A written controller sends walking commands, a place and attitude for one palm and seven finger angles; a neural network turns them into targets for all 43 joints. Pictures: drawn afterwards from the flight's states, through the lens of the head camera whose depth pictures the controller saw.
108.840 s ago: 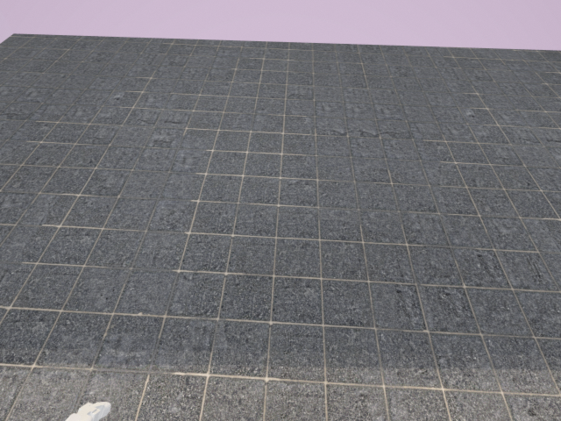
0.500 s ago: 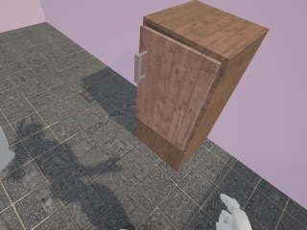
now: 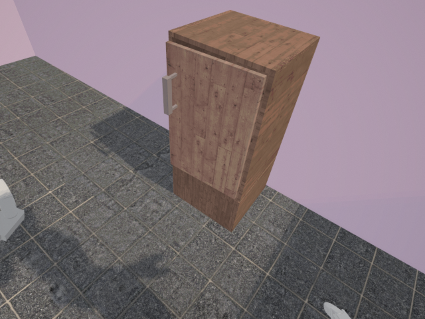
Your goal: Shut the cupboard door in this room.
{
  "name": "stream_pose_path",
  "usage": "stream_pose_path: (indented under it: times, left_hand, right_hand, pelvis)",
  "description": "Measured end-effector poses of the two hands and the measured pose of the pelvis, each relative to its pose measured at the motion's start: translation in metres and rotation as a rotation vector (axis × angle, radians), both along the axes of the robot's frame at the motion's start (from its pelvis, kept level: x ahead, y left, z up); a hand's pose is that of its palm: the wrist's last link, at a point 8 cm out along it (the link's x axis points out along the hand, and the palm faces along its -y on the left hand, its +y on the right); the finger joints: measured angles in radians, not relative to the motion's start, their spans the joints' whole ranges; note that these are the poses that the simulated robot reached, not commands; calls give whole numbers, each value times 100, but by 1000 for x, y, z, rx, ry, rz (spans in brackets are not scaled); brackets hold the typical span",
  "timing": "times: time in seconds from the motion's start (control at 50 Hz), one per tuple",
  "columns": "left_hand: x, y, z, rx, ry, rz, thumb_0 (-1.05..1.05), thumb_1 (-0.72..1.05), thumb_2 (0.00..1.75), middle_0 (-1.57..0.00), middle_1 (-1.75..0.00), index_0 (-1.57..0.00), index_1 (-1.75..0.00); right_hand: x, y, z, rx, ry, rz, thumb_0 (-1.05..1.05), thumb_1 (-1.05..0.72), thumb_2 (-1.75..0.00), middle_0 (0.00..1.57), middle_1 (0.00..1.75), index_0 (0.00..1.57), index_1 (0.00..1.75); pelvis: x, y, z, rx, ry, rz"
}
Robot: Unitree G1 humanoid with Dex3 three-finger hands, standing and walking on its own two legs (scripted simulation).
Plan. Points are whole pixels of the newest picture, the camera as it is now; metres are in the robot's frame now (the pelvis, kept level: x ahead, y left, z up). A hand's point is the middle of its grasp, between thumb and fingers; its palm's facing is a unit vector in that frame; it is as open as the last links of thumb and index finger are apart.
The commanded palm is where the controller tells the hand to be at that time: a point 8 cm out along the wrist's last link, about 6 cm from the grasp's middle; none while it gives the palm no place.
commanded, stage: stop stepping back and stand still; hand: left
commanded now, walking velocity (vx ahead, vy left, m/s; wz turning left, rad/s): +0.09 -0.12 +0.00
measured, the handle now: (171, 93) +0.87 +0.15 -0.03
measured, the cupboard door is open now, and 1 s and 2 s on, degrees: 3 3 3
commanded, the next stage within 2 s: let the arm hang, fingers relaxed in 0.30 s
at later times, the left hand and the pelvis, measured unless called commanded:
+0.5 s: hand (55, 266) +0.20 +0.26 +0.04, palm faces +0.28 -0.87 -0.39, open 7.4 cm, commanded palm none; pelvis -0.02 +0.00 -0.01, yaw +2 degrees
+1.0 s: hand out of the picture -0.11 +0.16 -0.16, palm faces +0.10 -0.98 -0.17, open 7.3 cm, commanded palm none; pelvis -0.01 +0.00 +0.01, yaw +3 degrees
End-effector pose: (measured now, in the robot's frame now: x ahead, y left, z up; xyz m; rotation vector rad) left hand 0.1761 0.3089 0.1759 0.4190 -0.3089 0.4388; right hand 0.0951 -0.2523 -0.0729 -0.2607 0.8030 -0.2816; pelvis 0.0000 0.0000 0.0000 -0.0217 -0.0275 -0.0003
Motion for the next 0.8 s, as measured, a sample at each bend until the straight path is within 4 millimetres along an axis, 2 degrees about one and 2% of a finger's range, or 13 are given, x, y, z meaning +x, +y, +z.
stream_pose_path:
  times: [0.1,0.2,0.3,0.42,0.46,0.5,0.52,0.56,0.62,0.66,0.7,0.74,0.8]
  left_hand:
    - [-25,-29,24,129,58,-139,2,89,90,-21,-30,-21,-30]
    - [-55,-20,35,196,69,-67,2,89,90,-22,-30,-21,-30]
    - [-64,-1,17,61,17,87,1,89,90,-22,-30,-21,-30]
    - [-43,-2,-7,-24,-7,54,2,89,90,-21,-30,-20,-30]
    - [-22,-3,-48,-53,179,13,1,90,90,-20,-30,-20,-30]
    - [-10,-10,-110,-122,464,-17,1,90,90,-20,-30,-20,-29]
    - [-12,-17,-144,-159,616,-30,1,90,90,-20,-30,-19,-29]
    - [-33,-38,-209,-234,905,-53,1,91,90,-20,-30,-19,-29]
    - [-98,-76,-278,-385,1254,-56,1,91,90,-20,-30,-20,-29]
    - [-146,-96,-304,-502,1420,-8,1,92,90,-20,-30,-20,-29]
    - [-186,-97,-316,-572,1535,73,1,97,90,-21,-30,-21,-29]
    - [-219,-98,-325,-626,1627,124,1,99,90,-21,-30,-21,-30]
    - [-258,-99,-324,-677,1730,191,1,97,90,-21,-30,-20,-29]
  right_hand:
    - [3,24,8,79,-50,56,2,-90,-90,20,30,20,30]
    - [13,29,0,99,-55,106,1,-90,-90,20,30,20,30]
    - [26,21,-7,71,-63,127,1,-90,-89,20,30,20,30]
    - [40,14,-3,28,-99,148,1,-90,-90,20,30,20,30]
    - [42,11,-11,36,-66,181,1,-90,-90,20,30,20,30]
    - [39,7,-20,46,-22,185,1,-90,-90,20,30,20,30]
    - [35,5,-24,54,-3,179,1,-90,-90,20,30,20,30]
    - [23,1,-33,75,40,159,1,-90,-90,20,30,20,30]
    - [-6,-5,-41,98,169,111,1,-90,-90,20,30,20,30]
    - [-29,-7,-43,96,282,84,1,-91,-90,20,30,20,30]
    - [-52,-9,-44,89,386,63,1,-91,-90,20,30,20,30]
    - [-74,-9,-50,74,474,50,1,-91,-90,20,30,20,30]
    - [-101,-2,-49,71,603,29,1,-91,-90,20,30,20,30]
  pelvis:
    - [-13,-6,9,-13,29,14]
    - [-17,-9,6,-19,2,10]
    - [-15,-5,0,-20,-35,25]
    - [-13,0,-9,-28,-51,41]
    - [-18,2,-12,-20,-32,38]
    - [-24,1,-14,-2,-18,35]
    - [-26,0,-15,9,-14,34]
    - [-31,-4,-16,27,-10,31]
    - [-28,-9,-8,27,-5,44]
    - [-23,-11,-2,22,1,44]
    - [-18,-12,1,12,6,50]
    - [-14,-10,-2,-14,14,60]
    - [-12,-9,3,-6,6,66]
